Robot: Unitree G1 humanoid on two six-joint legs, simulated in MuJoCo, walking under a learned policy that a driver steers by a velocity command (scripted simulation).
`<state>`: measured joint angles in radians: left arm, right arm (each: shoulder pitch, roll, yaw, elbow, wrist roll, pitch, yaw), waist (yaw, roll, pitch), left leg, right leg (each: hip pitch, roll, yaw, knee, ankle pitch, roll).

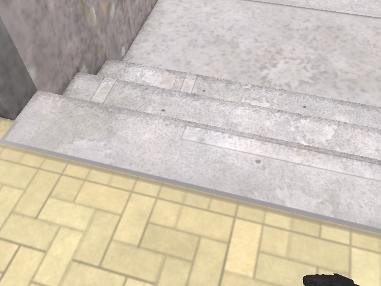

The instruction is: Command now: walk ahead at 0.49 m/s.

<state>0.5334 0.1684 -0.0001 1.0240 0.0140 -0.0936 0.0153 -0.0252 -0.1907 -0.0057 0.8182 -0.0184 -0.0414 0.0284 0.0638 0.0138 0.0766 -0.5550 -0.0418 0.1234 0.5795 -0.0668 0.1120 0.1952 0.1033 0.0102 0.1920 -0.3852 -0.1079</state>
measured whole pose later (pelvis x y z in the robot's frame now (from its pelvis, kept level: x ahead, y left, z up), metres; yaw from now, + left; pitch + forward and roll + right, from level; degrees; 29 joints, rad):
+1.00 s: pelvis +0.53 -0.05 +0.02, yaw +1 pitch +0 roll -1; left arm 0.49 0.17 0.02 1.06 0.01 -0.09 0.00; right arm 0.07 -0.20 -0.03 0.91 -0.02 -0.03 0.03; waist 0.05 0.03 0.04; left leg -0.63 0.09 0.04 0.74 -0.03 0.04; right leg 0.03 0.09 -0.08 0.20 -0.24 -0.09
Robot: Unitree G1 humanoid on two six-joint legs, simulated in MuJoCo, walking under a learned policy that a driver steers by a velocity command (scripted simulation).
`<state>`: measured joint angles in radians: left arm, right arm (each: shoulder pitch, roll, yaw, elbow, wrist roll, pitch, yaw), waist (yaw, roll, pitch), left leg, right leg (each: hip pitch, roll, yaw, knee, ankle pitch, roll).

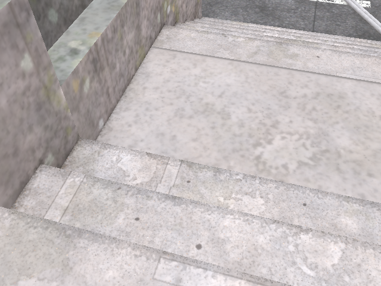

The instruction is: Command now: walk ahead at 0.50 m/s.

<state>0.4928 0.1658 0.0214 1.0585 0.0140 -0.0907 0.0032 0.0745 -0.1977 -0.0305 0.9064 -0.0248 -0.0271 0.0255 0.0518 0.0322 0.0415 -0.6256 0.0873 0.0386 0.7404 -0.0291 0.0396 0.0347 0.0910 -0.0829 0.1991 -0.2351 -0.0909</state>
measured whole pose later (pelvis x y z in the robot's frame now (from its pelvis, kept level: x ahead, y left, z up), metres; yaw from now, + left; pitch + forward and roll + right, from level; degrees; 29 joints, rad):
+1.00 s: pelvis +0.45 -0.03 -0.01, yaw -25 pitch -1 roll +0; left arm 0.43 0.25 0.06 0.90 0.01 -0.05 0.01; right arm 0.17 -0.28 -0.09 0.83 -0.04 0.03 0.01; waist 0.04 0.03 0.00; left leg -0.64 0.11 -0.07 0.98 -0.09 -0.02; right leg -0.10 0.15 0.07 0.41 -0.29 -0.14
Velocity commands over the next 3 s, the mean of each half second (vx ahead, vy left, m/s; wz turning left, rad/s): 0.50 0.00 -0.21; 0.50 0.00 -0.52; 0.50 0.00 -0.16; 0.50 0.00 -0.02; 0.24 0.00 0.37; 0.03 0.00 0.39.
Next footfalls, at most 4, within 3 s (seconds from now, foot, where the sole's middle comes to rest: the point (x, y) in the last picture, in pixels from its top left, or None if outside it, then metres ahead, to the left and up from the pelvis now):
0.16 left None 0.25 0.11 -0.78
0.68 right None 0.42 -0.06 -0.78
1.32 left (218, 227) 0.80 -0.03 -0.95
1.96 right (295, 207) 1.01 -0.42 -1.12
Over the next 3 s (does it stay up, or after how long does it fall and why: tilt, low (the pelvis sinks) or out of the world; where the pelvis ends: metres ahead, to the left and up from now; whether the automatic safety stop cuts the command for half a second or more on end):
stays up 1.21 -0.39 -0.53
